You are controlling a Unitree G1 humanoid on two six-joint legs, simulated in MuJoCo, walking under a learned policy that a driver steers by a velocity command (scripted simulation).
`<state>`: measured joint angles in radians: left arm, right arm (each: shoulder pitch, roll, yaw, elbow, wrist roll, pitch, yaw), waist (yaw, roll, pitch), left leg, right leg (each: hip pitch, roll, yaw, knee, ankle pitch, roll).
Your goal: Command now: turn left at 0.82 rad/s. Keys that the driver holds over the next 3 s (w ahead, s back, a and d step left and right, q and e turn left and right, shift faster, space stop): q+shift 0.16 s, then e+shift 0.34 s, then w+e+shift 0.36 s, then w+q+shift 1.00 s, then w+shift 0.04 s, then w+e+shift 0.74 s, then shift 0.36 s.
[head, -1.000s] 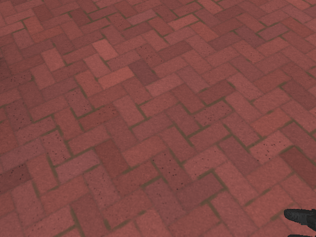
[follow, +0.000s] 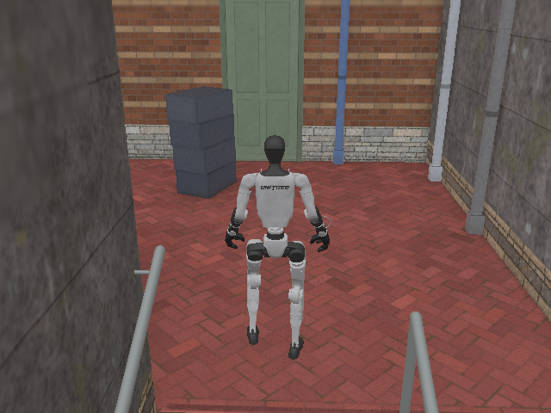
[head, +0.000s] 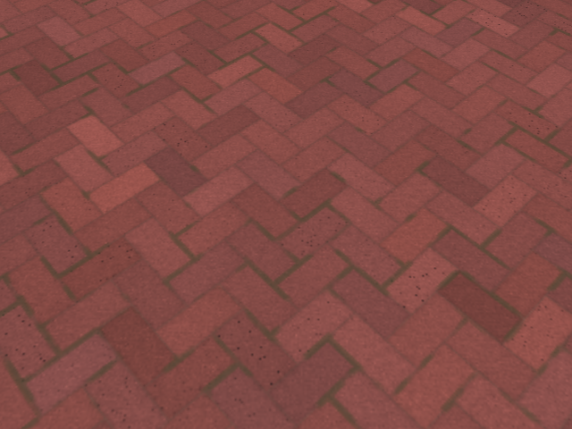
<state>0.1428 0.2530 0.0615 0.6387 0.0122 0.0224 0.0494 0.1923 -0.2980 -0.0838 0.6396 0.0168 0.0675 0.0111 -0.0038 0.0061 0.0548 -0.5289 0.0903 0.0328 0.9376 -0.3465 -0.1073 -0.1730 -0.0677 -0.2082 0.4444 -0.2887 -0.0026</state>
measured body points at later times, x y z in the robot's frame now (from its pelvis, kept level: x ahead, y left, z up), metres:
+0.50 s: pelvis +0.04 +0.06 +0.00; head +0.06 +0.07 +0.45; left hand +0.11 +0.34 -0.12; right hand +0.26 -0.15 -0.08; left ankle +0.02 +0.14 -0.74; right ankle +0.06 -0.09 -0.69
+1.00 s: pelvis +0.24 -0.07 +0.00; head +0.25 -0.09 +0.45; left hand +0.36 +0.19 -0.11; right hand +0.31 -0.36 -0.11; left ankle +0.32 +0.05 -0.66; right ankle +0.12 -0.12 -0.74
